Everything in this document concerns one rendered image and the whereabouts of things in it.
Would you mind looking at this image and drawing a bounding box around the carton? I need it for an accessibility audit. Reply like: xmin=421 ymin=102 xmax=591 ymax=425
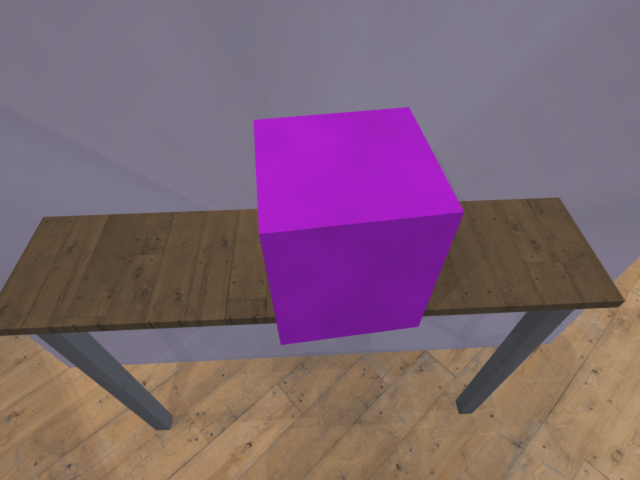
xmin=253 ymin=107 xmax=464 ymax=345

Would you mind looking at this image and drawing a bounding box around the table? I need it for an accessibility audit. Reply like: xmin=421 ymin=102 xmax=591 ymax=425
xmin=0 ymin=198 xmax=625 ymax=431

